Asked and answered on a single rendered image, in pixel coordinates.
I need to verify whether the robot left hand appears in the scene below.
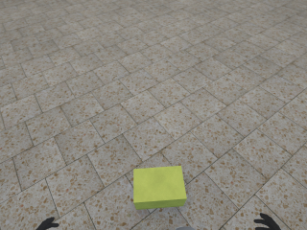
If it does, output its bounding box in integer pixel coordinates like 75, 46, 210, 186
36, 217, 59, 230

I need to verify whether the robot right hand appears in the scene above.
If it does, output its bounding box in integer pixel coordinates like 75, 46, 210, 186
254, 213, 281, 230

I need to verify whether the carton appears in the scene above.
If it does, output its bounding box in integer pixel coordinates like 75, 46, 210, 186
133, 166, 187, 210

